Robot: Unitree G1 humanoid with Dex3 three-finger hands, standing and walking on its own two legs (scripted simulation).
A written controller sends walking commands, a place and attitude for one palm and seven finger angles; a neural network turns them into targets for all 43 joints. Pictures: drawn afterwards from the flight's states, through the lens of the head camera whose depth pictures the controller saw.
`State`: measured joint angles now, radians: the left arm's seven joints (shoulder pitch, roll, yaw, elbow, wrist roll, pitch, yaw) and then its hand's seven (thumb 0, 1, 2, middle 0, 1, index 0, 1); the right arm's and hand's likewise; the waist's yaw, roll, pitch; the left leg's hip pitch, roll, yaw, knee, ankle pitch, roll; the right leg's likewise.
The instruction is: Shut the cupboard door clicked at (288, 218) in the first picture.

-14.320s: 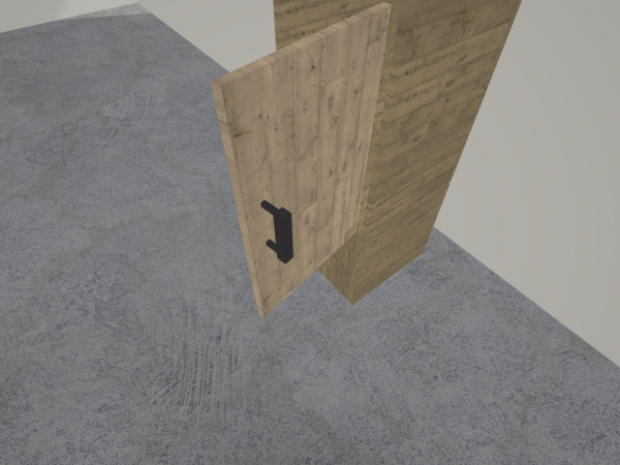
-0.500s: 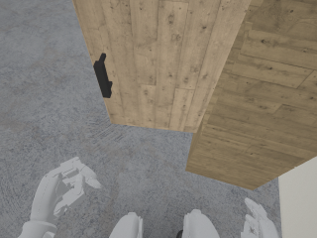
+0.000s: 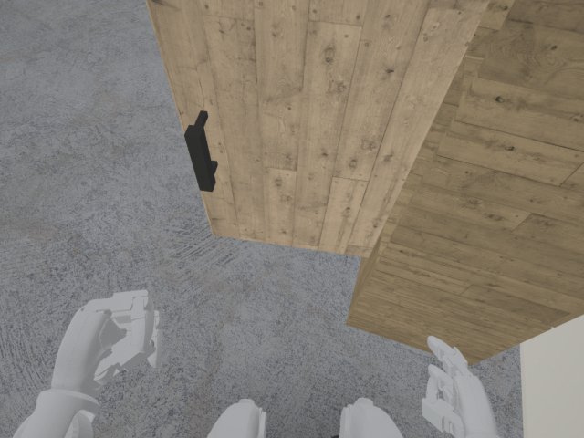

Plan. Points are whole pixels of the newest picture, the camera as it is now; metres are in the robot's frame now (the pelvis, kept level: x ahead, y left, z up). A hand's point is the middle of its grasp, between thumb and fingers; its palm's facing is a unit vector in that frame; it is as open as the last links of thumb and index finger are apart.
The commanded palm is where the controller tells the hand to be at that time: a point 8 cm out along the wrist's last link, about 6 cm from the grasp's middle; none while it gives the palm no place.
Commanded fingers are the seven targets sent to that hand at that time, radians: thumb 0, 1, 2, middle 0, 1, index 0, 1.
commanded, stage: raise the hand and make a fist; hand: left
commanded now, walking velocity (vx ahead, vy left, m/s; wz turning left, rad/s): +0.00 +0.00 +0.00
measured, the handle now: (205, 152) +0.51 +0.18 +0.05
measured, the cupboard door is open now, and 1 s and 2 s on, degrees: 100 100 100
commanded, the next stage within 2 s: bring the fist close to the handle in 0.44 s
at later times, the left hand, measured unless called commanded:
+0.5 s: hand (158, 346) +0.21 +0.17 +0.05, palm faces -0.07 -1.00 -0.05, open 3.1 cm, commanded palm +0.19 +0.23 +0.06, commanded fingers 0.00 0.90 0.90 -1.30 -1.50 -1.30 -1.50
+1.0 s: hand (188, 275) +0.30 +0.16 +0.06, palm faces -0.09 -1.00 -0.04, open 3.1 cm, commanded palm +0.29 +0.22 +0.06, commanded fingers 0.00 0.90 0.90 -1.30 -1.50 -1.30 -1.50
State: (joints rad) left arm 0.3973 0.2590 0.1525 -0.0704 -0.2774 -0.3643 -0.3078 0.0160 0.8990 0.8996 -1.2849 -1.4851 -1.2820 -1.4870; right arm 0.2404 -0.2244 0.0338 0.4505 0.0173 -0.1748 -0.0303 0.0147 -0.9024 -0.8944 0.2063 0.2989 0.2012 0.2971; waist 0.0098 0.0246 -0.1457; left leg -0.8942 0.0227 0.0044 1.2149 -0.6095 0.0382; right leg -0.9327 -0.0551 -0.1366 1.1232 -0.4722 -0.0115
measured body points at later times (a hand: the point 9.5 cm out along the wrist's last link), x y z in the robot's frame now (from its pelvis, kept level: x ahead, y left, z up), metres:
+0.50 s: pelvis -0.01 -0.01 +0.00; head +0.07 +0.00 +0.45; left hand +0.21 +0.23 +0.06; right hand +0.17 -0.25 -0.07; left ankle -0.01 +0.09 -0.64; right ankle +0.04 -0.12 -0.64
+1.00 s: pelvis -0.01 -0.02 +0.01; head +0.07 -0.02 +0.45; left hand +0.30 +0.21 +0.06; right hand +0.14 -0.27 -0.08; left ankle -0.01 +0.09 -0.64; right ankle +0.04 -0.12 -0.64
